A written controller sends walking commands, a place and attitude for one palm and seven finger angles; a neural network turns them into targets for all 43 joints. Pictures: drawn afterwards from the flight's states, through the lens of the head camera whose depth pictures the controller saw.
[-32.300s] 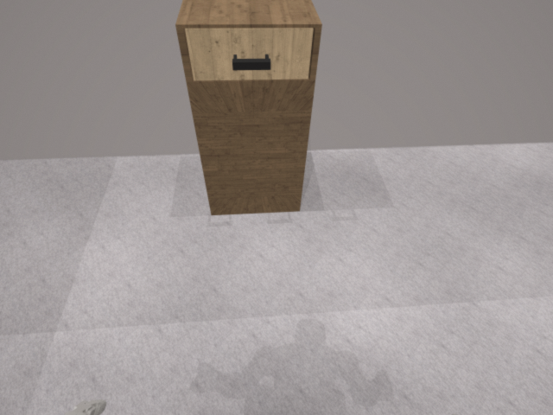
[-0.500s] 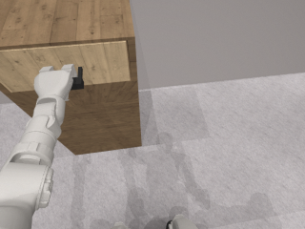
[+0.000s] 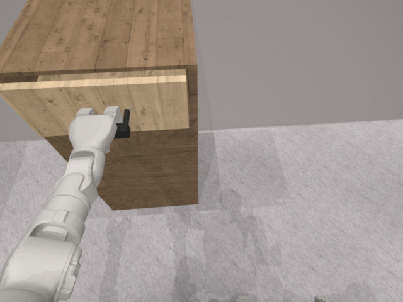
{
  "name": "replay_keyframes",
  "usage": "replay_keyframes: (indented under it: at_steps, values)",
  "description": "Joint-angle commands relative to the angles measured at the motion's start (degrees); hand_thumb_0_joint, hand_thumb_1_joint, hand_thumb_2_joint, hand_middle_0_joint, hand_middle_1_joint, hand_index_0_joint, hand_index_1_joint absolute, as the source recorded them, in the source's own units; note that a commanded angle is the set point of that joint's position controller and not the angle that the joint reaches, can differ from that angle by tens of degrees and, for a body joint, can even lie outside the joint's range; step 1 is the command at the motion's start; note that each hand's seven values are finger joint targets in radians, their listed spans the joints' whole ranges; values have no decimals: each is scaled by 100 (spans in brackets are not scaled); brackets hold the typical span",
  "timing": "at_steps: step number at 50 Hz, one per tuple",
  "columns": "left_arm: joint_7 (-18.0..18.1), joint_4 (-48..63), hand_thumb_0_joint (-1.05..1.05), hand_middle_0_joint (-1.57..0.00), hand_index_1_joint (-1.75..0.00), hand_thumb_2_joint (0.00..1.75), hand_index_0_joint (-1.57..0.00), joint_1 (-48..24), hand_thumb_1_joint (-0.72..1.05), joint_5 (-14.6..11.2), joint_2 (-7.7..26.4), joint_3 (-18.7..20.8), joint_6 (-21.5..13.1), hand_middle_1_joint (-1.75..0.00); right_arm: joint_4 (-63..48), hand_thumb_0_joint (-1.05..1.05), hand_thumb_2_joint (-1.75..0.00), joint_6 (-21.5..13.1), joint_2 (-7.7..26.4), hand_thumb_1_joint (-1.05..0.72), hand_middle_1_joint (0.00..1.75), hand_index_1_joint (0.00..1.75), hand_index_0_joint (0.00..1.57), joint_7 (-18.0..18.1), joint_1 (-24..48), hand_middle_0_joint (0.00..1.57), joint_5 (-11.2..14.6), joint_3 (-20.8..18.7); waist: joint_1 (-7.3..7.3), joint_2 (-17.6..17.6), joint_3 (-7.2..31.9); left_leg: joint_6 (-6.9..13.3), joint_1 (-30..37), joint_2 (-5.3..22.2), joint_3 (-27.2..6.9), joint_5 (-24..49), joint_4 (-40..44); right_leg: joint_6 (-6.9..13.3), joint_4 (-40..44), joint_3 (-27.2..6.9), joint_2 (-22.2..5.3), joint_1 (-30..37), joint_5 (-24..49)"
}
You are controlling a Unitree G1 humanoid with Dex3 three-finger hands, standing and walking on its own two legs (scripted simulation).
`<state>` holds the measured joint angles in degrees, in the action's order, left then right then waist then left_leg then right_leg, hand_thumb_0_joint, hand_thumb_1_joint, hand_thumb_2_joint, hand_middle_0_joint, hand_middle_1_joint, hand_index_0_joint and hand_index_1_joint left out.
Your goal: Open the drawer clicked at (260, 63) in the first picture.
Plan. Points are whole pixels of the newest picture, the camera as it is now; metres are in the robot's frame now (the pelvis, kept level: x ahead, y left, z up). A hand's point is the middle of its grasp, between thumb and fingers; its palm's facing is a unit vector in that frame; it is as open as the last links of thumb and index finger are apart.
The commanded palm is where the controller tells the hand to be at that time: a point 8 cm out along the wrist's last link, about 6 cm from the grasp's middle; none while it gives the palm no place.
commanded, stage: pull the drawer open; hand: left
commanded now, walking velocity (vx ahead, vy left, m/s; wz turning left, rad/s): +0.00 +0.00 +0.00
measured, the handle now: (103, 123) +0.49 +0.22 +0.03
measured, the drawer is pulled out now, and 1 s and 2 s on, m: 0.04 0.14 0.30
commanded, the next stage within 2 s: none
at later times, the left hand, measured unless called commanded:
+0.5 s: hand (100, 164) +0.39 +0.21 +0.00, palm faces -0.02 -0.04 -1.00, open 5.5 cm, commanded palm +0.34 +0.22 +0.06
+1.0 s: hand (96, 188) +0.34 +0.21 +0.00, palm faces -0.04 -0.04 -1.00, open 5.5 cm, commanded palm +0.29 +0.22 +0.06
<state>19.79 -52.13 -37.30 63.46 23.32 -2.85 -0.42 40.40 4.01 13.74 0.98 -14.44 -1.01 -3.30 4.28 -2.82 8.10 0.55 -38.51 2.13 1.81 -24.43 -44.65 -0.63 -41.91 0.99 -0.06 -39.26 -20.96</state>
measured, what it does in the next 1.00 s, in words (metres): stands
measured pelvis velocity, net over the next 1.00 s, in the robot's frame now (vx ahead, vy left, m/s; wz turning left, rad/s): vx -0.02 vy -0.01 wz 0.00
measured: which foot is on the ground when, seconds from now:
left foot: down 0.00-1.00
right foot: down 0.00-1.00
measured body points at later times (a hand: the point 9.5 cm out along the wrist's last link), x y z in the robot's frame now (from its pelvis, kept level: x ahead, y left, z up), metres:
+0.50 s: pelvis -0.01 +0.00 +0.01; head +0.07 -0.02 +0.45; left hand +0.39 +0.21 +0.06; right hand +0.03 -0.27 -0.13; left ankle -0.04 +0.11 -0.71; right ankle -0.02 -0.13 -0.71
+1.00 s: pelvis -0.02 -0.01 +0.01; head +0.03 -0.03 +0.46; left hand +0.34 +0.21 +0.06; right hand +0.14 -0.25 -0.11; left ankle -0.04 +0.11 -0.71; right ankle -0.02 -0.13 -0.71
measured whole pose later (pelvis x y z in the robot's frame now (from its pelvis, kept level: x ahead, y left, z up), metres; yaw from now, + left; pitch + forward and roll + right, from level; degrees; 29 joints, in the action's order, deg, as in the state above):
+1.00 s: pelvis -0.02 -0.01 +0.01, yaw +0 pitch +12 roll +0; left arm 20.0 -34.7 -17.3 62.4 20.0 -4.8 0.6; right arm 38.1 2.0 12.2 2.8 -8.8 -0.4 -1.9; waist 0.6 -2.5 6.5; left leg -0.4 -30.3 2.0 1.9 -22.1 -40.9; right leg 0.3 -40.3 0.8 0.0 -32.1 -19.7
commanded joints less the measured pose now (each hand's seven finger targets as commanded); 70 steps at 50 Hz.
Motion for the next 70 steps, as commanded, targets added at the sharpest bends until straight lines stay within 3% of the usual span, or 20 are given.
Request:
replay_keyframes:
  at_steps: [1,5,7,9,18,20,23,25,29,31,33,35,38,45,46,51,52,60,62,70]
  values:
    - [261,873,0,-40,-135,90,-40,-2462,90,-43,1584,565,-22,-135,-227,0,-90,-85,874,-90,30,30,20,75,-909,20,-14,-334,74,-71,2471,91,1386,-248,12,3563,92,165,65,77,271,1333,3084]
    - [286,944,0,-40,-135,90,-40,-2645,90,-29,1804,713,-142,-135,-221,0,-90,-102,889,-90,30,30,20,77,-926,20,-20,-338,43,-154,2638,94,1272,-271,31,3403,59,186,14,41,269,1409,3089]
    - [284,829,0,-40,-135,90,-40,-1947,90,-57,1703,767,-151,-135,-274,0,-90,-108,866,-90,30,30,20,51,-923,20,-7,-343,-139,-84,2699,95,1233,-274,38,3419,80,192,-5,43,285,1517,3096]
    - [287,1111,0,-40,-135,90,-40,-1729,90,-101,1458,613,-197,-135,-361,0,-90,-138,844,-90,30,30,20,23,-861,20,16,-365,-150,-207,2700,91,1319,-257,63,3326,137,198,61,59,296,1510,2988]
    - [316,1952,0,-40,-135,90,-40,-97,90,-324,1343,647,52,-135,-562,0,-90,-203,869,-90,30,30,20,32,-509,20,117,-346,-342,129,2270,113,1226,-245,145,3035,477,188,293,65,303,1935,2968]
    - [314,2380,0,-40,-135,90,-40,313,90,-363,1427,796,111,-135,-597,0,-90,-200,886,-90,30,30,20,29,-401,20,135,-378,-411,3,2351,96,1410,-223,109,3365,507,218,289,41,310,2048,3111]
    - [363,2885,0,-40,-135,90,-40,927,90,-393,999,511,245,-135,-705,0,-90,-272,839,-90,30,30,20,5,-204,20,142,-348,-418,-26,2063,76,1604,-172,88,3530,583,196,354,126,321,1884,2939]
    - [379,3396,0,-40,-135,90,-40,1352,90,-463,1081,657,334,-135,-786,0,-90,-288,844,-90,30,30,20,-10,-93,20,146,-362,-488,-83,2260,63,1792,-166,83,3778,590,217,363,101,313,2109,3156]
    - [437,3978,0,-40,-135,90,-40,2034,90,-432,839,547,551,-135,-891,0,-90,-333,792,-90,30,30,20,-35,177,20,150,-306,-505,-30,1918,24,1914,-143,40,3820,663,200,390,174,311,2019,3059]
    - [549,3725,0,-40,-135,90,-40,11,90,-199,1015,331,569,-135,-614,0,-90,-315,878,-90,30,30,20,68,145,20,96,-235,-79,-139,1388,14,1868,-158,-32,3287,631,187,421,210,301,1405,2552]
    - [590,3200,0,-40,-135,90,-40,377,90,-46,944,374,643,-135,-577,0,-90,-332,780,-90,30,30,20,113,183,20,65,-238,-262,-69,1537,6,1934,-215,9,3081,645,232,436,216,308,1477,2328]
    - [548,3377,0,-40,-135,90,-40,92,90,-74,1089,429,624,-135,-614,0,-90,-311,772,-90,30,30,20,147,240,20,79,-237,-325,-158,1813,-10,2024,-251,23,3069,681,263,456,152,278,1731,2421]
    - [445,3089,0,-40,-135,90,-40,35,90,-85,714,100,590,-135,-628,0,-90,-321,694,-90,30,30,20,194,392,20,91,-182,-326,43,1691,3,1980,-294,20,2929,681,235,456,172,259,1679,2410]
    - [330,2889,0,-40,-135,90,-40,-205,90,-135,1034,422,189,-135,-688,0,-90,-368,666,-90,30,30,20,272,420,20,70,-173,-367,153,1726,25,1803,-356,53,2711,638,219,470,84,217,1871,2535]
    - [357,2940,0,-40,-135,90,-40,166,90,-106,1109,547,135,-135,-734,0,-90,-390,636,-90,30,30,20,266,454,20,50,-166,-534,96,1898,32,1764,-370,94,2737,637,216,419,51,212,2007,2640]
    - [416,3565,0,-40,-135,90,-40,1763,90,-199,815,541,114,-135,-971,0,-90,-408,591,-90,30,30,20,138,592,20,64,-176,-725,-5,1951,5,1712,-346,114,3113,636,235,364,48,226,2221,3044]
    - [436,3784,0,-40,-135,90,-40,1787,90,-236,827,562,137,-135,-970,0,-90,-406,615,-90,30,30,20,115,596,20,80,-198,-660,-14,1897,0,1749,-331,104,3088,643,240,388,45,244,2190,3040]
    - [556,5149,0,-40,-135,90,-40,3852,90,-463,700,668,541,-135,-1117,0,-90,-456,662,-90,30,30,20,6,892,20,83,-205,-760,109,1685,-28,1810,-279,127,3198,748,236,422,53,243,2387,3195]
    - [589,5360,0,-40,-135,90,-40,3854,90,-438,660,612,594,-135,-1082,0,-90,-455,663,-90,30,30,20,8,950,20,84,-195,-673,124,1495,-28,1782,-283,109,2952,773,227,428,35,257,2244,2991]
    - [669,6026,0,-40,-135,90,-40,4846,90,-368,545,574,694,-135,-1193,0,-90,-471,598,-90,30,30,20,-3,1310,20,35,-120,-805,-53,1273,-70,1959,-278,68,2888,800,277,433,7,281,2156,2701]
